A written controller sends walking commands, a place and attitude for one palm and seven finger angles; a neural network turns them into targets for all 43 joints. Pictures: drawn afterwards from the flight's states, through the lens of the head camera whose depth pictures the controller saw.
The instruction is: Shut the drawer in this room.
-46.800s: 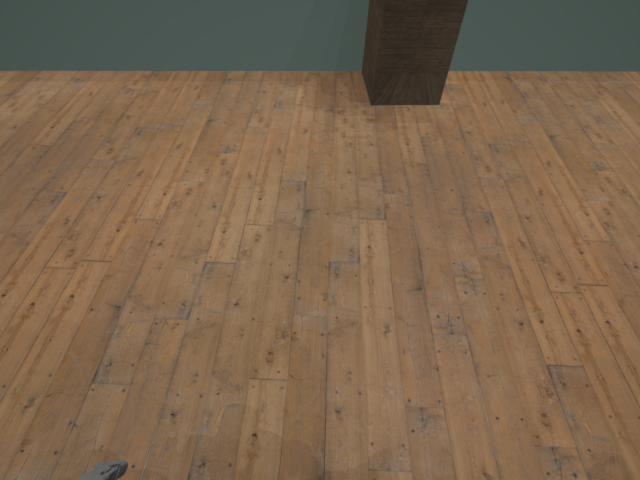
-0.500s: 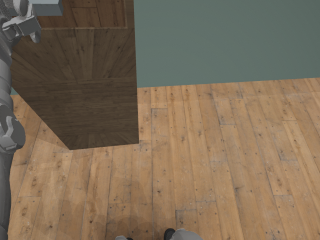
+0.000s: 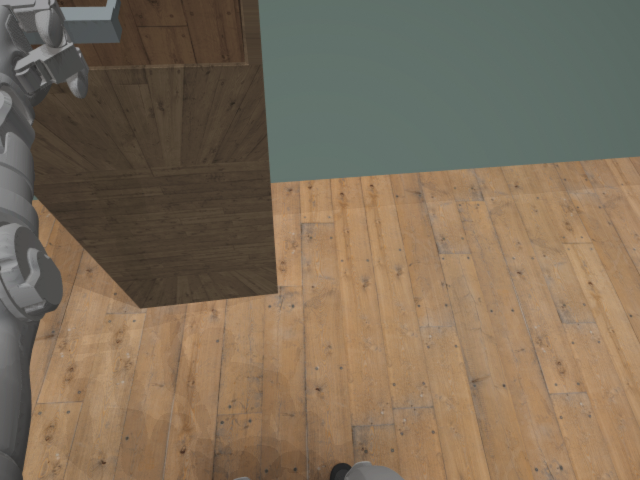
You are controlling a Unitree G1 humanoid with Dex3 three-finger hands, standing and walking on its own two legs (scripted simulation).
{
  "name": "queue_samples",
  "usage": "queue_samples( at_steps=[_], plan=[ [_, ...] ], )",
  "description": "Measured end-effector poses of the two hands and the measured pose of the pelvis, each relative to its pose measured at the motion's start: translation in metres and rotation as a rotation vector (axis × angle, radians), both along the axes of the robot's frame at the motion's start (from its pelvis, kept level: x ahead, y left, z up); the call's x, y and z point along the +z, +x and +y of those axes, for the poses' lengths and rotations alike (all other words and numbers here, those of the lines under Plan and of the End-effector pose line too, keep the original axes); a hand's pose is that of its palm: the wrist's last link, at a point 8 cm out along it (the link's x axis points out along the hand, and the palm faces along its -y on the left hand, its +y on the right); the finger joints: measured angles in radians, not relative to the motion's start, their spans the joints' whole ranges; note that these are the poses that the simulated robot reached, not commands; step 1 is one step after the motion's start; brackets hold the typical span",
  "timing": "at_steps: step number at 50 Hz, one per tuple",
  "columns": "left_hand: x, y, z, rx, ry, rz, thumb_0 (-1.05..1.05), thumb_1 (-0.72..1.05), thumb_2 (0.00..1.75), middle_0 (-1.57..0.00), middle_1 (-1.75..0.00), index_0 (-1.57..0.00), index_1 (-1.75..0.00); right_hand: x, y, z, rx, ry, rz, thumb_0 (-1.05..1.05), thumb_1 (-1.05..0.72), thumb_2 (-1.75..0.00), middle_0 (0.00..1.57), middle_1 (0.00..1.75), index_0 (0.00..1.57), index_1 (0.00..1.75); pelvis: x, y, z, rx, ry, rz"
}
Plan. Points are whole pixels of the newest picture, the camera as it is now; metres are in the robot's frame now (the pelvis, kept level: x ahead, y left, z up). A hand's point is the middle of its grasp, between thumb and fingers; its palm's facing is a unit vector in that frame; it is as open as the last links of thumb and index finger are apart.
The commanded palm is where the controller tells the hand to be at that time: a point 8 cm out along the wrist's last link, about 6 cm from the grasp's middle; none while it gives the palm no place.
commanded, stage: pull the fist back off the drawer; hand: left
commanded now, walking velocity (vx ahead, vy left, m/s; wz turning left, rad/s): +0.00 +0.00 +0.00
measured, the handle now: (63, 14) +0.63 +0.23 +0.19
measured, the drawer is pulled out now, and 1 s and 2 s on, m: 0.00 0.00 0.00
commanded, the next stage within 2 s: draw the hand back to the body in 0.24 s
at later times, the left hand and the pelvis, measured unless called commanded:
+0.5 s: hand (73, 86) +0.49 +0.19 +0.20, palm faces +0.01 -1.00 +0.00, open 3.2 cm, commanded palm +0.45 +0.25 +0.19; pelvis +0.03 -0.01 +0.01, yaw -2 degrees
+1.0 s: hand (11, 237) +0.33 +0.21 +0.18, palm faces +0.25 -0.95 -0.20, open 3.2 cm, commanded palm +0.29 +0.26 +0.19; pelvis +0.00 -0.01 +0.02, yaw +0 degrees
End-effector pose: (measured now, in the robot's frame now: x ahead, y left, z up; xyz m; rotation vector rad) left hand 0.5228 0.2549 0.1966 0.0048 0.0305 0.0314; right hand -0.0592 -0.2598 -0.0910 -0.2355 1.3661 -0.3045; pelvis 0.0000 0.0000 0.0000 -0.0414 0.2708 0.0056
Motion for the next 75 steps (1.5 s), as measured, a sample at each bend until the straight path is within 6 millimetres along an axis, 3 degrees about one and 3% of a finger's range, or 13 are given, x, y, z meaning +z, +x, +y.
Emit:
queue_samples(
  at_steps=[5, 11, 21, 31, 44, 48, 56, 65, 75],
  plan=[
    [-0.002, -0.004, -0.010, -0.025, -0.008, -0.028, -0.01, 0.88, 0.95, -1.40, -1.60, -1.40, -1.60, -0.003, 0.016, 0.001, -0.007, 0.017, -0.037, 0.01, -0.90, -0.90, 0.20, 0.30, 0.20, 0.29, 0.002, 0.007, 0.000, -0.016, 0.005, -0.018],
    [-0.009, -0.011, -0.018, -0.028, -0.013, -0.028, 0.00, 0.90, 0.92, -1.40, -1.60, -1.40, -1.60, -0.006, 0.050, -0.002, -0.007, 0.028, -0.121, 0.01, -0.90, -0.90, 0.20, 0.30, 0.20, 0.29, 0.005, 0.017, -0.001, -0.031, 0.010, -0.048],
    [0.000, -0.029, -0.011, -0.001, -0.003, -0.058, 0.01, 0.90, 0.90, -1.40, -1.60, -1.40, -1.60, -0.005, 0.112, -0.007, 0.039, 0.037, -0.257, 0.01, -0.90, -0.90, 0.20, 0.30, 0.20, 0.29, 0.008, 0.026, -0.005, -0.029, 0.016, -0.086],
    [-0.015, -0.091, 0.001, 0.008, -0.001, -0.034, 0.01, 0.90, 0.90, -1.40, -1.60, -1.40, -1.60, 0.005, 0.169, -0.009, 0.103, 0.053, -0.407, 0.01, -0.90, -0.90, 0.20, 0.30, 0.20, 0.29, 0.011, 0.027, -0.009, -0.022, 0.024, -0.158],
    [-0.006, -0.179, 0.006, 0.029, 0.052, -0.068, 0.01, 0.90, 0.90, -1.40, -1.60, -1.40, -1.60, 0.031, 0.238, 0.015, 0.232, 0.083, -0.656, 0.01, -0.90, -0.90, 0.20, 0.30, 0.20, 0.29, 0.013, 0.010, -0.012, 0.010, 0.036, -0.255],
    [-0.004, -0.207, 0.007, 0.162, 0.190, -0.134, 0.01, 0.90, 0.90, -1.40, -1.60, -1.40, -1.60, 0.037, 0.246, 0.024, 0.266, 0.103, -0.696, 0.01, -0.90, -0.90, 0.20, 0.30, 0.20, 0.29, 0.017, 0.006, -0.013, 0.004, 0.039, -0.281],
    [-0.008, -0.261, 0.008, 0.296, 0.265, -0.200, 0.01, 0.90, 0.90, -1.40, -1.60, -1.40, -1.60, 0.031, 0.239, 0.031, 0.289, 0.117, -0.644, 0.01, -0.90, -0.90, 0.20, 0.30, 0.20, 0.29, 0.022, 0.002, -0.015, 0.005, 0.040, -0.327],
    [-0.002, -0.306, 0.007, 0.320, 0.336, -0.232, 0.01, 0.89, 0.90, -1.40, -1.60, -1.40, -1.60, 0.027, 0.230, 0.029, 0.278, 0.116, -0.621, 0.01, -0.90, -0.90, 0.20, 0.30, 0.20, 0.29, 0.024, 0.003, -0.015, 0.001, 0.039, -0.355],
    [-0.005, -0.365, 0.008, 0.339, 0.404, -0.193, 0.01, 0.89, 0.90, -1.40, -1.60, -1.40, -1.60, 0.035, 0.237, 0.026, 0.287, 0.097, -0.669, 0.02, -0.90, -0.90, 0.20, 0.30, 0.20, 0.29, 0.024, 0.003, -0.014, 0.002, 0.034, -0.369]
  ],
)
